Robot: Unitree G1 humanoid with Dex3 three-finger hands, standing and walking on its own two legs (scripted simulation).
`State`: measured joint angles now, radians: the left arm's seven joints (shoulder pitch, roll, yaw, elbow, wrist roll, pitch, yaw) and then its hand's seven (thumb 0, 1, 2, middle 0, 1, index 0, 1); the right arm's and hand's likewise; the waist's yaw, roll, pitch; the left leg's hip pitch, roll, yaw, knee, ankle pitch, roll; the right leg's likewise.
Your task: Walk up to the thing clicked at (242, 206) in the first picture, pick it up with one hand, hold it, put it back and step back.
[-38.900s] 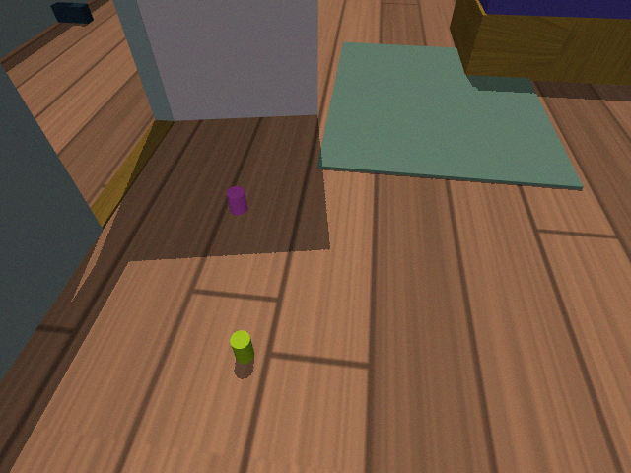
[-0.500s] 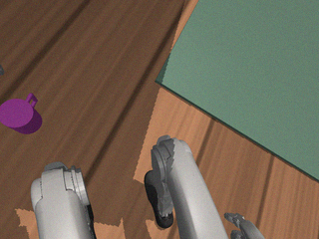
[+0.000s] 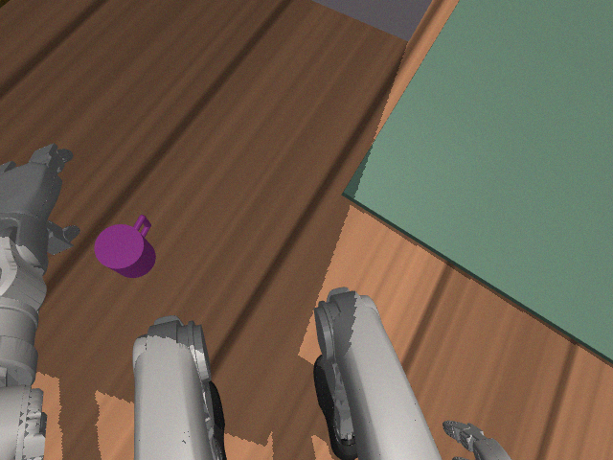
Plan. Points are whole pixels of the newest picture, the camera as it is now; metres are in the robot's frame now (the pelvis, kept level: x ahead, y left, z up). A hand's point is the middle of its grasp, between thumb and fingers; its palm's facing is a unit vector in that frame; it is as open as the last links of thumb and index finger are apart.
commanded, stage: home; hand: left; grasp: from above
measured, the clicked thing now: (131, 244) +0.48 +0.25 -0.37
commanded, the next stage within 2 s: none
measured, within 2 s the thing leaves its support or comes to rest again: neither
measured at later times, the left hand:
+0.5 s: hand out of the picture +0.26 +0.23 +0.09, palm faces -0.04 -0.90 -0.44, open 7.4 cm
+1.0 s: hand out of the picture +0.21 +0.20 +0.25, palm faces +0.20 -0.96 -0.21, open 7.4 cm
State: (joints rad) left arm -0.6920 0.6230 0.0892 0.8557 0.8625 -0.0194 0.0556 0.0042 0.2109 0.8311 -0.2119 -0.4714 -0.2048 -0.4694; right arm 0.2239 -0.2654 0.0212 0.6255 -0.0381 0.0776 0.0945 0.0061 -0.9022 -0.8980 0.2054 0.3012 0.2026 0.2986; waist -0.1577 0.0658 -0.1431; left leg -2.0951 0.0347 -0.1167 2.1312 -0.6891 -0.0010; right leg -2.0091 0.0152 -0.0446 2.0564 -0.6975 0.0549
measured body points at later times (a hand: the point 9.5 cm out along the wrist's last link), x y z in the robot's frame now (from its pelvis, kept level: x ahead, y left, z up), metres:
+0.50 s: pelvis +0.01 +0.00 +0.18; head +0.12 +0.04 +0.62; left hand +0.26 +0.27 +0.11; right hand +0.23 -0.22 +0.10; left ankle +0.07 +0.12 -0.39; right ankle +0.08 -0.14 -0.39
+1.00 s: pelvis +0.07 +0.00 +0.29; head +0.09 +0.00 +0.74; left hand +0.19 +0.25 +0.27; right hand +0.26 -0.23 +0.23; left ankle +0.07 +0.12 -0.39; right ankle +0.08 -0.14 -0.39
